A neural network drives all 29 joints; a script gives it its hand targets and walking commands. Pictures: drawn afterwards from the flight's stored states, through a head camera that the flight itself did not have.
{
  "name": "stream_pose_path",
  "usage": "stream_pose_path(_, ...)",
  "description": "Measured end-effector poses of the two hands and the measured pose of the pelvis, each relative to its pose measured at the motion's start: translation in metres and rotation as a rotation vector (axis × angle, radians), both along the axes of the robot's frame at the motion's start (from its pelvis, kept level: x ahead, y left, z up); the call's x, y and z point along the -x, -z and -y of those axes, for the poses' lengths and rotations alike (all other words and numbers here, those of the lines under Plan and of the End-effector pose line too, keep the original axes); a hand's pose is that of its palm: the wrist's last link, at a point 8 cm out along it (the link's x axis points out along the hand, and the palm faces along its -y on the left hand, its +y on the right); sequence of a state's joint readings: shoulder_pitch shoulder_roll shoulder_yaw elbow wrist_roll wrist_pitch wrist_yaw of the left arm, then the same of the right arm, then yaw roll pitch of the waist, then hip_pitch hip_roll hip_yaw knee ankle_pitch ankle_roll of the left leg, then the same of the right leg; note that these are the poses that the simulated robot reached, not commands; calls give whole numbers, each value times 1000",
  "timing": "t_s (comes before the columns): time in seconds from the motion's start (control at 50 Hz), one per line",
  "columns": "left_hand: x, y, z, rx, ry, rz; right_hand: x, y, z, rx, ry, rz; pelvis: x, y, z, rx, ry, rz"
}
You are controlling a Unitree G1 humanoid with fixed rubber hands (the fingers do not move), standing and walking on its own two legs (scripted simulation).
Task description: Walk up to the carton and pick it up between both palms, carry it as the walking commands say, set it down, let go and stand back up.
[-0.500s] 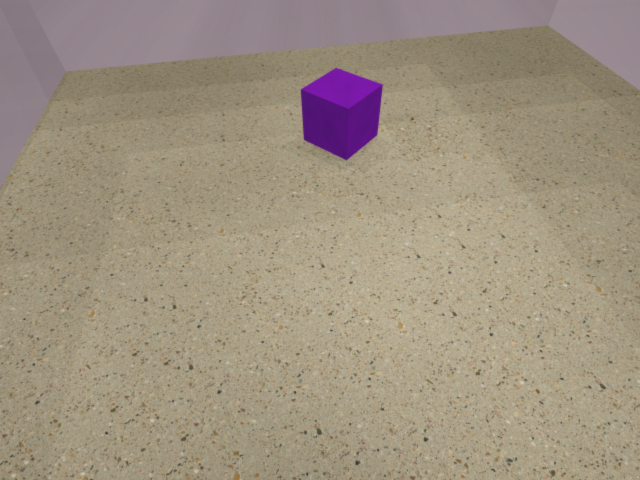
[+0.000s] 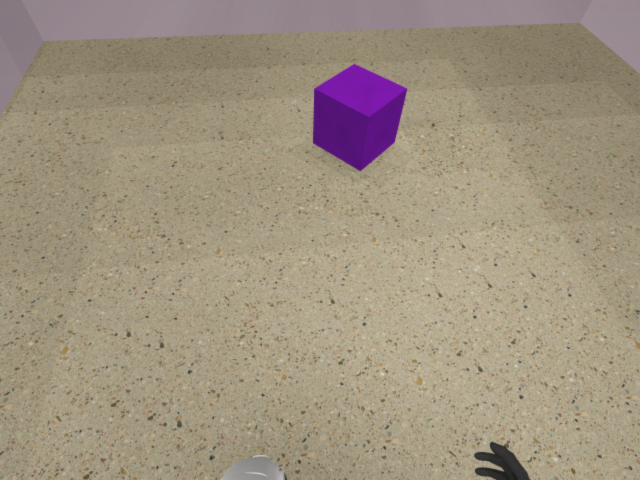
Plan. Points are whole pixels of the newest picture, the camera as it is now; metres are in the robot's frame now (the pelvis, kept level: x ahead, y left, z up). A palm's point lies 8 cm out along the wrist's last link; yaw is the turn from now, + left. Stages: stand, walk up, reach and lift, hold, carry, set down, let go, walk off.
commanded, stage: walk up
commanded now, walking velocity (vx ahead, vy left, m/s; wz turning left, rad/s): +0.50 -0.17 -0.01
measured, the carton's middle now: (357, 117) +1.62 -0.07 -0.61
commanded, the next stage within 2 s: none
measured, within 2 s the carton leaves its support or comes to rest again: neither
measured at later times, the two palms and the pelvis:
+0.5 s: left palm (241, 312) +0.36 +0.17 -0.11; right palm (558, 394) +0.27 -0.33 -0.13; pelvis +0.28 -0.08 +0.01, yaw +2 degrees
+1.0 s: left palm (229, 245) +0.51 +0.22 -0.14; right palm (469, 192) +0.66 -0.25 -0.10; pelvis +0.56 -0.01 +0.01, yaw +1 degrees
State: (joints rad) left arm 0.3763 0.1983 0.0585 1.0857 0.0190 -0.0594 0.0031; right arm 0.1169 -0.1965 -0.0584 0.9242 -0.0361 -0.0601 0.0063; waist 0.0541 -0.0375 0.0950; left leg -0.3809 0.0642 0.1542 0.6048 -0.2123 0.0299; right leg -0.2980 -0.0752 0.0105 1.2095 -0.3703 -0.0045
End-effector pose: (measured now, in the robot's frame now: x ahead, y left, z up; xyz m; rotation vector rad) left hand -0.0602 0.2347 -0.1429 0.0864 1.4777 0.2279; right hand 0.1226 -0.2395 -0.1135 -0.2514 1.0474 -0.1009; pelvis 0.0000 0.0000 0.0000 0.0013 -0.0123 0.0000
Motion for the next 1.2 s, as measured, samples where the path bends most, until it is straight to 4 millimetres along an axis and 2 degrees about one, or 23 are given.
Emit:
stream_pose_path(0.04, -62, -3, -8, 3, 54, 89, 23, -5, 9, 20, 65, -78, -20, -8, -1, 3, -2, 5)
stream_pose_path(0.1, -149, -14, -10, 12, 108, 216, 54, -12, 17, 33, 138, -194, -51, -17, -1, 14, -17, 8)
stream_pose_path(0.14, -199, -22, -6, 21, 134, 287, 66, -15, 19, 35, 171, -262, -72, -21, 1, 19, -27, 7)
stream_pose_path(0.18, -244, -29, 2, 34, 159, 342, 71, -17, 20, 32, 198, -315, -92, -23, 5, 21, -31, 5)
stream_pose_path(0.22, -284, -34, 13, 47, 185, 380, 67, -17, 23, 25, 220, -350, -114, -24, 11, 19, -31, 2)
stream_pose_path(0.28, -342, -38, 32, 58, 226, 412, 48, -14, 31, 10, 248, -380, -148, -21, 24, 12, -31, -5)
stream_pose_path(0.34, -396, -37, 53, 48, 257, 434, 20, -4, 48, -3, 267, -408, -187, -14, 42, 1, -33, -21)
stream_pose_path(0.4, -442, -29, 68, 3, 249, 467, -20, 15, 71, -15, 254, -440, -228, 1, 64, -2, -43, -37)
stream_pose_path(0.42, -448, -28, 71, -16, 234, 468, -39, 20, 78, -18, 235, -439, -238, 3, 69, 3, -42, -37)
stream_pose_path(0.46, -441, -29, 71, -43, 188, 419, -91, 21, 89, -21, 196, -383, -257, -2, 75, -3, -39, -34)
stream_pose_path(0.54, -395, -35, 70, -66, 80, 234, -213, 11, 97, -38, 101, -205, -299, -17, 81, -12, -32, -31)
stream_pose_path(0.62, -356, -42, 77, -56, -7, 73, -317, -3, 88, -56, 27, -84, -340, -25, 81, -14, -25, -25)
stream_pose_path(0.7, -344, -48, 86, -33, -66, -34, -398, -9, 65, -85, -25, -23, -382, -27, 71, -11, -15, -19)
stream_pose_path(0.74, -349, -47, 87, -17, -86, -72, -436, -12, 48, -102, -51, 12, -404, -25, 65, -6, -15, -18)
stream_pose_path(0.8, -372, -38, 82, 13, -107, -108, -493, -15, 23, -111, -87, 61, -440, -18, 53, 9, -17, -20)
stream_pose_path(0.86, -410, -19, 68, 35, -109, -123, -548, -13, 3, -89, -105, 108, -481, -6, 36, 24, -15, -27)
stream_pose_path(0.9, -443, -3, 52, 46, -87, -125, -573, -8, -3, -58, -82, 138, -507, 6, 22, 27, -13, -26)
stream_pose_path(0.94, -490, 4, 35, 44, -52, -82, -571, -7, 0, -21, -46, 103, -527, 4, 15, 26, -10, -18)
stream_pose_path(1.04, -630, -3, 3, 30, 62, 110, -517, -17, 21, 45, 100, -110, -578, -15, 6, 32, -11, -12)
stream_pose_path(1.12, -725, -15, -2, 32, 119, 224, -477, -24, 20, 49, 185, -266, -617, -25, 5, 41, -22, -10)
stream_pose_path(1.2, -804, -23, 8, 50, 164, 301, -460, -27, 13, 32, 246, -384, -656, -27, 10, 40, -26, -11)
